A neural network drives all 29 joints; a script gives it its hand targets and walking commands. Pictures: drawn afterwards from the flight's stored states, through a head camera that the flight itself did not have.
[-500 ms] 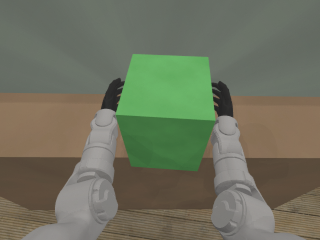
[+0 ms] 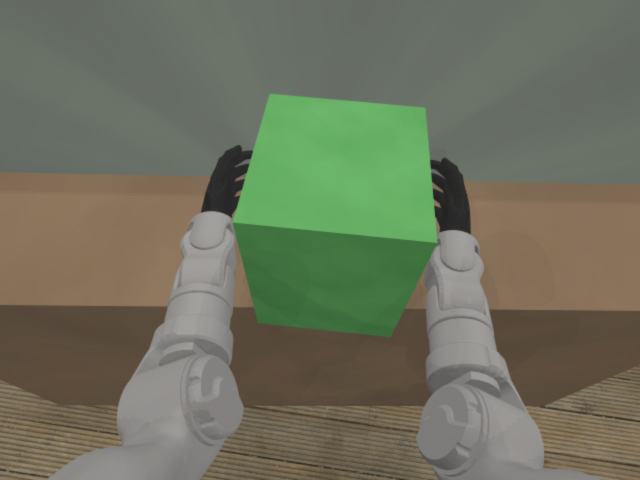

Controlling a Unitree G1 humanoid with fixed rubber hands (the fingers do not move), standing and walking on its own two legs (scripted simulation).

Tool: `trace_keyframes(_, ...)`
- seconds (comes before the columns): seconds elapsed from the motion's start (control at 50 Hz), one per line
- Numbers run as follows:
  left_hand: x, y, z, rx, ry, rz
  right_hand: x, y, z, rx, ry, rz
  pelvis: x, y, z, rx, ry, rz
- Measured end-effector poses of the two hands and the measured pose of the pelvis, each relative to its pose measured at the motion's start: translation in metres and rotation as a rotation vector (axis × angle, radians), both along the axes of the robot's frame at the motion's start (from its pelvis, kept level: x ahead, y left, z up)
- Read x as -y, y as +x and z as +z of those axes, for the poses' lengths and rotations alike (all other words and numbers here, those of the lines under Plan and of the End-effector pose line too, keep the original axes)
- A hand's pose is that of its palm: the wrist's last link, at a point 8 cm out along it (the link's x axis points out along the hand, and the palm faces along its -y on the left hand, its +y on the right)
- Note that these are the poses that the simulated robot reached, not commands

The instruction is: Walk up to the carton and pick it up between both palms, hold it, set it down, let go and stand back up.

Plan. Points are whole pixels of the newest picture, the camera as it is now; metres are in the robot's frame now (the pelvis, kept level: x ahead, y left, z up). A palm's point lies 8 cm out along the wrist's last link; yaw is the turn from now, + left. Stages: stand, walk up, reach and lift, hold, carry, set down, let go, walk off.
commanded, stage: set down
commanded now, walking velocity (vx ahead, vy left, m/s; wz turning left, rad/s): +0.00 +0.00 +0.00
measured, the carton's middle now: (334, 224) +0.43 -0.04 +0.03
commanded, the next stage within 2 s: none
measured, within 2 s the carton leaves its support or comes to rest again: neither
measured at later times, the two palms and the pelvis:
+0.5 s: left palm (223, 211) +0.44 +0.11 +0.06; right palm (449, 225) +0.39 -0.18 +0.07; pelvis +0.00 +0.00 +0.00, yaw -1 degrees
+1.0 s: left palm (210, 207) +0.46 +0.13 +0.05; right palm (444, 225) +0.41 -0.18 +0.05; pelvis +0.00 +0.02 -0.01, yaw -7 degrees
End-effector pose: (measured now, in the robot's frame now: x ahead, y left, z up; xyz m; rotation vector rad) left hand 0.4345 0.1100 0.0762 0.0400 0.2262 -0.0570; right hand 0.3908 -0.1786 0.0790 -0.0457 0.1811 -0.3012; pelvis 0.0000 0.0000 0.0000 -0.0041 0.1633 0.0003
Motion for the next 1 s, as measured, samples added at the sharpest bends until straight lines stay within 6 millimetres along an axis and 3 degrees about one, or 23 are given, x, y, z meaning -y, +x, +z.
trace_keyframes(0.64,0.000,0.008,-0.017,-0.008,0.026,-0.010,0.001,0.006,-0.010,0.009,-0.022,0.013,-0.001,0.007,-0.001,-0.038,0.004,-0.034)
trace_keyframes(0.86,-0.005,0.018,-0.042,-0.058,0.013,0.002,0.004,0.018,-0.029,-0.053,0.054,0.012,-0.007,0.004,-0.007,-0.193,0.012,-0.110)
trace_keyframes(1.0,-0.021,0.026,-0.028,-0.017,0.027,0.023,0.005,0.019,-0.028,-0.068,0.057,0.015,-0.017,-0.001,-0.010,-0.240,0.007,-0.117)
